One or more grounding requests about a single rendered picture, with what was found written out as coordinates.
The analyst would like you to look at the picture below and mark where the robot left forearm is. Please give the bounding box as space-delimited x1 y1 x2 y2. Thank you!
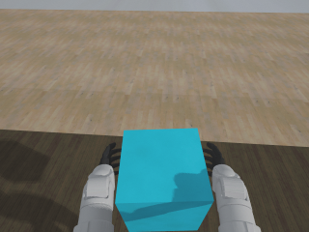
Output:
73 164 115 232

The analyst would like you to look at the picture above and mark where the robot left hand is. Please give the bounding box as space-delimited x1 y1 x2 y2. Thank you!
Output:
99 142 122 175

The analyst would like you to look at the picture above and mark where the robot right forearm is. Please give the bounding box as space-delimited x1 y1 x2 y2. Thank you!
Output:
211 164 262 232

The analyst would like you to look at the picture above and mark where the carton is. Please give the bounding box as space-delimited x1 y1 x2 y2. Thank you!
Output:
115 128 214 232

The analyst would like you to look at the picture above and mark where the robot right hand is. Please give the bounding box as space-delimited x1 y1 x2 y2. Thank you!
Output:
202 142 226 177

